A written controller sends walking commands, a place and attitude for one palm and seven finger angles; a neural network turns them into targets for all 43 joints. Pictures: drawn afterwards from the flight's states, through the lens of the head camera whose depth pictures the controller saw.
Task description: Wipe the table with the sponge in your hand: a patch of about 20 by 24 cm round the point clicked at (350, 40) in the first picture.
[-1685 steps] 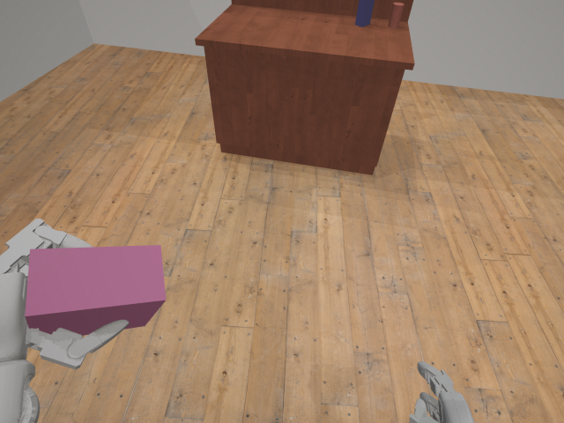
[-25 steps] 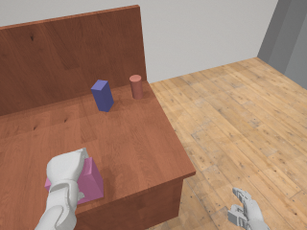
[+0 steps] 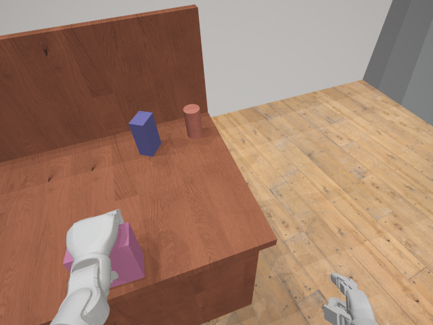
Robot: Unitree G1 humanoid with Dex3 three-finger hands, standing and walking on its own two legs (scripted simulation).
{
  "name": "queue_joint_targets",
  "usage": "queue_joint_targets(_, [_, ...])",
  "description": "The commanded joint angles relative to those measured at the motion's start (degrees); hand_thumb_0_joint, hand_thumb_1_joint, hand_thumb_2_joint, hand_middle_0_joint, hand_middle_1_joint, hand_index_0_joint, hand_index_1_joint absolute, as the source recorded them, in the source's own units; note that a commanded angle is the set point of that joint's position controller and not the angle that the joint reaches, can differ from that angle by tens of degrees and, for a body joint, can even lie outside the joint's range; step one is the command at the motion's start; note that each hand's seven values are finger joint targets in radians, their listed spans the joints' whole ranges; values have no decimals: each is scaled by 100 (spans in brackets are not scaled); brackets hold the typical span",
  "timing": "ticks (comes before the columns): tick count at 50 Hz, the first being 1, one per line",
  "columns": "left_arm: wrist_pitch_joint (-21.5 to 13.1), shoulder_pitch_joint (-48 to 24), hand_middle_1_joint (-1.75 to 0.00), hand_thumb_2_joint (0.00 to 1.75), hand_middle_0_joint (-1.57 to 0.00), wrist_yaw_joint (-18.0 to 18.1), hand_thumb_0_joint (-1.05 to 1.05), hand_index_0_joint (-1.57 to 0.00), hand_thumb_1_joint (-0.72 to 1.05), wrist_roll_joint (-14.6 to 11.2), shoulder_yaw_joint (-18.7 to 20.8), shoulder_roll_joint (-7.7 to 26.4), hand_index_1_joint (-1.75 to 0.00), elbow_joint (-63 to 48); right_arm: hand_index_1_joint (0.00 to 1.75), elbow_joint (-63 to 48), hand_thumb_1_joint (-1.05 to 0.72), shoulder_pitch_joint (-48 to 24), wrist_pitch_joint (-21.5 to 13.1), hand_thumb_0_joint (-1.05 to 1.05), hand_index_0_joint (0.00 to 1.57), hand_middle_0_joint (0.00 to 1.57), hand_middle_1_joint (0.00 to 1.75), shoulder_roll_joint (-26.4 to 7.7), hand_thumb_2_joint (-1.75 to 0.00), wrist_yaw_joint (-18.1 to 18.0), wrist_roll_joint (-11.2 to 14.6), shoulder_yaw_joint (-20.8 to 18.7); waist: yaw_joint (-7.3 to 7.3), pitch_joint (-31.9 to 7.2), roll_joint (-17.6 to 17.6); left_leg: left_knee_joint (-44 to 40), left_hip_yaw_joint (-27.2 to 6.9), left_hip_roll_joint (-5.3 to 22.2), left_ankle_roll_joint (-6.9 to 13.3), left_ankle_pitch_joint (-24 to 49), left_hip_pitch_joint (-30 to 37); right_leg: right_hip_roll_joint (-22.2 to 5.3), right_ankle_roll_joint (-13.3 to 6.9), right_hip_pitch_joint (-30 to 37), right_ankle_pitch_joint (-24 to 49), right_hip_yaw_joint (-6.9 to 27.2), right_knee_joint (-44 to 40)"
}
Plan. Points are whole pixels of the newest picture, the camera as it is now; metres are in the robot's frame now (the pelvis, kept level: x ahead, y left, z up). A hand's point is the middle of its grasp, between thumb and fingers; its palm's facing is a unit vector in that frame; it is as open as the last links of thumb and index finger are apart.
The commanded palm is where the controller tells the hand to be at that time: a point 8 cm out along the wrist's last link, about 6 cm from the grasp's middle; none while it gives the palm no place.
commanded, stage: wipe forward along the first lane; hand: left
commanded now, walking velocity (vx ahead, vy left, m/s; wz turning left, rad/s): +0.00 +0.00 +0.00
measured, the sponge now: (111, 263) +0.24 +0.27 -0.06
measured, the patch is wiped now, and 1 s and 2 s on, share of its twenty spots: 0.05 0.15 0.15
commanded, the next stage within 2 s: slide across to the middle lane in 1.56 s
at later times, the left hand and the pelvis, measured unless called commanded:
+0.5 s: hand (104, 229) +0.29 +0.29 -0.01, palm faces -0.10 -0.04 -0.99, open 10.3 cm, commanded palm +0.27 +0.29 +0.02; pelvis -0.01 +0.00 -0.01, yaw +0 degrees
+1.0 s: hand (104, 208) +0.34 +0.31 -0.01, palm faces -0.11 +0.00 -0.99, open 10.3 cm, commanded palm +0.31 +0.31 +0.01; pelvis -0.02 +0.00 -0.02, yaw +1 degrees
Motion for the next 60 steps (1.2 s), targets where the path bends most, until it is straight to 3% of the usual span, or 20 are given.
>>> queue_joint_targets(1, [10,-1444,-160,130,-120,197,0,-120,10,165,368,863,-160,-673,30,-918,-90,-890,-219,0,20,20,30,-650,-90,-54,22,-179,-119,-892,-447,-256,-337,36,79,846,238,-105,-153,269,963,468,-424])
queue_joint_targets(5, [23,-1627,-160,130,-120,199,0,-120,10,183,680,1212,-160,-186,30,-818,-90,-834,-169,0,20,20,30,-709,-90,-103,24,-169,-96,-818,-579,-230,-313,-8,80,661,41,-103,-157,220,856,574,-465])
queue_joint_targets(7, [-4,-1753,-160,130,-120,166,0,-120,10,170,520,1045,-160,-27,30,-833,-90,-753,-162,0,20,20,30,-677,-90,-108,49,-167,-154,-899,-618,-179,-259,-1,91,670,0,-129,-127,226,923,480,-416])
queue_joint_targets(10, [-8,-1980,-160,130,-120,136,0,-120,10,211,793,1405,-160,393,30,-756,-90,-653,-100,0,20,20,30,-753,-90,-131,51,-157,-177,-817,-672,-175,-281,-23,75,507,-193,-108,-145,147,746,579,-438])
queue_joint_targets(12, [-91,-2055,-160,130,-120,96,0,-120,10,221,513,1099,-160,401,30,-831,-90,-604,-114,0,20,20,30,-707,-90,-115,63,-173,-206,-916,-603,-113,-239,-18,94,571,-176,-135,-127,113,847,468,-381])
queue_joint_targets(15, [-140,-1966,-160,130,-120,106,0,-120,10,238,796,1359,-160,671,30,-801,-90,-484,-80,0,20,20,30,-768,-90,-110,49,-201,-185,-1021,-619,-47,-253,-18,91,643,-296,-121,-142,157,1013,525,-334])
queue_joint_targets(23, [-304,-2373,-160,130,-120,209,0,-120,10,234,709,1338,-160,1231,30,-763,-90,-248,-64,0,20,20,30,-798,-90,-114,84,-221,-326,-958,-716,86,-185,2,122,400,-640,-153,-87,-84,784,441,-276])
queue_joint_targets(25, [-312,-2495,-160,130,-120,227,0,-120,10,220,941,1595,-160,1441,30,-700,-90,-198,-50,0,20,20,30,-853,-90,-125,96,-232,-304,-999,-741,88,-223,9,113,333,-749,-140,-97,-132,682,477,-258])
queue_joint_targets(29, [-386,-2689,-160,130,-120,247,0,-120,10,260,725,1423,-160,1721,30,-692,-90,-71,-43,0,20,20,30,-840,-90,-102,103,-251,-387,-1097,-698,214,-163,25,131,324,-820,-168,-67,-245,698,399,-195])
queue_joint_targets(33, [-484,-2897,-160,130,-120,282,0,-120,10,267,959,1744,-160,2078,30,-636,-90,102,-25,0,20,20,30,-890,-90,-103,97,-258,-408,-1195,-830,286,-157,33,139,227,-1063,-177,-40,-239,646,411,-128])
queue_joint_targets(35, [-531,-2899,-160,130,-120,310,0,-120,10,266,1128,1902,-160,2118,30,-646,-90,117,-21,0,20,20,30,-903,-90,-94,101,-267,-350,-1285,-617,294,-179,30,131,280,-1088,-164,-78,-220,700,458,-91])
queue_joint_targets(38, [-577,-3289,-160,130,-120,325,0,-120,10,315,755,1598,-160,2281,30,-637,-90,199,-20,0,20,20,30,-870,-90,-70,110,-250,-520,-1120,-650,330,-167,61,140,151,-1095,-164,-40,-517,486,327,-91])
queue_joint_targets(40, [-616,-3413,-160,130,-120,370,0,-120,10,290,1127,2016,-160,2412,30,-592,-90,262,-20,0,20,20,30,-929,-90,-79,101,-262,-475,-1235,-692,346,-190,65,148,130,-1159,-146,-51,-468,450,395,-92])
queue_joint_targets(42, [-660,-3739,-160,130,-120,377,0,-120,10,285,913,1900,-160,2549,30,-587,-90,327,-24,0,20,20,30,-892,-90,-92,119,-234,-603,-1118,-748,367,-147,68,168,-31,-1236,-167,1,-571,274,333,-121])
queue_joint_targets(45, [-707,-3967,-160,130,-120,391,0,-120,10,365,1103,2190,-160,2821,30,-527,-90,418,-28,0,20,20,30,-942,-90,-91,109,-239,-553,-1247,-627,367,-188,74,158,-51,-1287,-151,-36,-647,157,351,-83])
queue_joint_targets(46, [-741,-4072,-160,130,-120,382,0,-120,10,367,865,1988,-160,2828,30,-539,-90,467,-27,0,20,20,30,-905,-90,-80,112,-235,-626,-1301,-513,405,-151,72,169,-30,-1226,-166,-13,-666,206,305,-70])
queue_joint_targets(51, [-837,-4000,-160,130,-120,408,0,-120,10,349,900,1926,-160,3057,30,-519,-90,641,6,0,20,20,30,-915,-90,-11,99,-275,-591,-1609,-538,527,-176,96,157,324,-1180,-132,-35,-614,654,248,60])
queue_joint_targets(55, [-870,-4307,-160,130,-120,450,0,-120,10,343,1160,2317,-160,3239,30,-468,-90,694,21,0,20,20,30,-977,-90,7,101,-265,-631,-1514,-588,539,-197,105,167,277,-1365,-128,-32,-660,646,279,51])
queue_joint_targets(57, [-868,-4627,-160,130,-120,455,0,-120,10,449,989,2311,-160,3385,30,-423,-90,782,30,0,20,20,30,-995,-90,12,102,-254,-763,-1363,-570,555,-197,124,181,188,-1389,-125,-19,-877,492,237,52])
queue_joint_targets(60, [-878,-4707,-160,130,-120,453,0,-120,10,456,1010,2303,-160,3483,30,-423,-90,840,37,0,20,20,30,-992,-90,41,99,-267,-713,-1559,-446,563,-242,127,163,314,-1318,-102,-55,-910,530,194,113])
